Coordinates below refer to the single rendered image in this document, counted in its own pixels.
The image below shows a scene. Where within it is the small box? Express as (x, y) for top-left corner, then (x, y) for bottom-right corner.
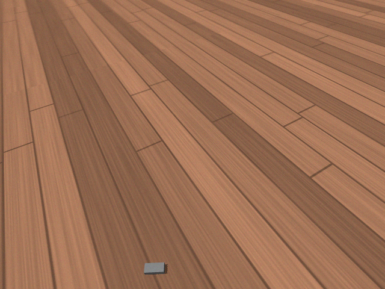
(144, 263), (165, 275)

